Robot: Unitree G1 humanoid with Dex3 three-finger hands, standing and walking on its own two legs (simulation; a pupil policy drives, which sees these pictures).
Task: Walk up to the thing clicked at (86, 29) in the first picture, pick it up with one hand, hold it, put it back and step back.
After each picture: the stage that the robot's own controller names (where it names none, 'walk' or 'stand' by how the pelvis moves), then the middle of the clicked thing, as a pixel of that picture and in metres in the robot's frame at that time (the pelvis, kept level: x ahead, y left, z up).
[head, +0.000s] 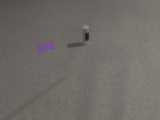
stand; (86, 35) +1.46 +0.04 -0.65
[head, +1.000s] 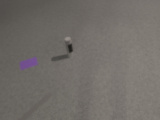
walk; (69, 47) +1.32 +0.31 -0.63
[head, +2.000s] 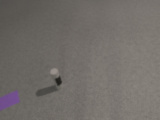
walk; (57, 79) +0.81 +0.37 -0.65
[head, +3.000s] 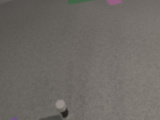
walk; (63, 111) +0.51 +0.26 -0.64
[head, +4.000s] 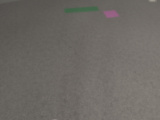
stand; out of the picture +0.40 +0.21 -0.64
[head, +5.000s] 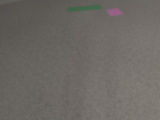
stand; out of the picture +0.37 +0.22 -0.65
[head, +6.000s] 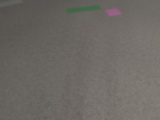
stand; out of the picture +0.39 +0.22 -0.66
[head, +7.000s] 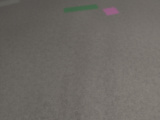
stand; out of the picture +0.38 +0.24 -0.66
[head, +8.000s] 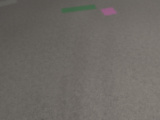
stand; out of the picture +0.38 +0.25 -0.66
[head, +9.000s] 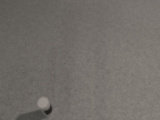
go down; (46, 107) +0.40 +0.25 -0.58
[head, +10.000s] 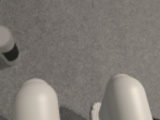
go down; (7, 49) +0.44 +0.28 -0.21
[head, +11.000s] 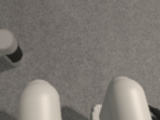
close in; (11, 51) +0.45 +0.28 -0.23
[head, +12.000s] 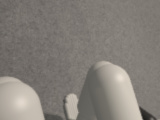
close; out of the picture +0.43 +0.31 -0.16
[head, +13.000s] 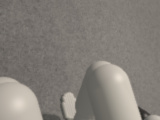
lift; out of the picture +0.42 +0.32 -0.16
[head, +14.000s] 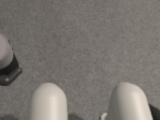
lift; (3, 62) +0.36 +0.28 -0.02
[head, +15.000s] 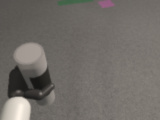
hold; (38, 80) +0.33 +0.17 +0.09
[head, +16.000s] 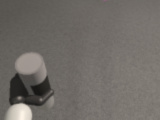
hold; (38, 86) +0.32 +0.18 +0.04
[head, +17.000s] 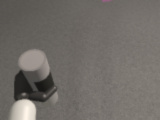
hold; (42, 82) +0.33 +0.17 +0.04
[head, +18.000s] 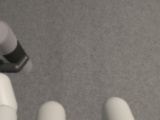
crouch; (12, 53) +0.43 +0.23 -0.04
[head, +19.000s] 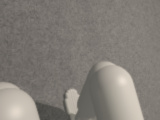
lower; out of the picture +0.45 +0.31 -0.18
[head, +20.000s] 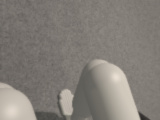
lower; out of the picture +0.45 +0.33 -0.16
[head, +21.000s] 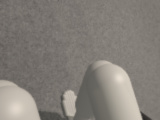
lower; out of the picture +0.44 +0.33 -0.16
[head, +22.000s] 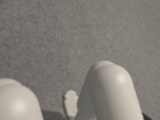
lower; out of the picture +0.43 +0.33 -0.16
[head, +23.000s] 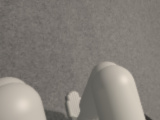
loosen; out of the picture +0.43 +0.31 -0.16
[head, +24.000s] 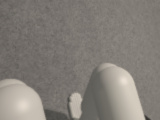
withdraw; out of the picture +0.44 +0.29 -0.17
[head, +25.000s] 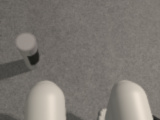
walk; (30, 54) +0.46 +0.25 -0.23
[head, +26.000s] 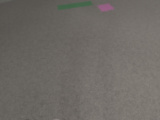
stand; out of the picture +0.39 +0.20 -0.58
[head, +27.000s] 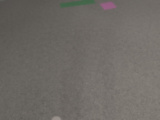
stand; out of the picture +0.40 +0.21 -0.60
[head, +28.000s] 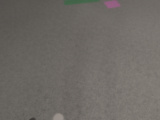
stand; out of the picture +0.40 +0.20 -0.60
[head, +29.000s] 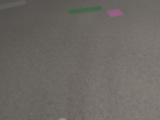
walk; out of the picture +0.42 +0.20 -0.65
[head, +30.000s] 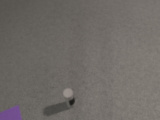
walk; (69, 99) +0.50 +0.18 -0.64
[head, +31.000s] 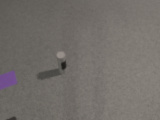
walk; (62, 63) +0.80 +0.20 -0.62
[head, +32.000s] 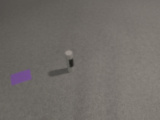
stand; (69, 61) +1.03 +0.22 -0.64
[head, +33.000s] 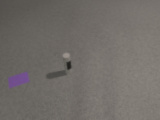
stand; (67, 64) +1.02 +0.22 -0.66
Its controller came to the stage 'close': yes
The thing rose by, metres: 0.68
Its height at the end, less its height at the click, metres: +0.00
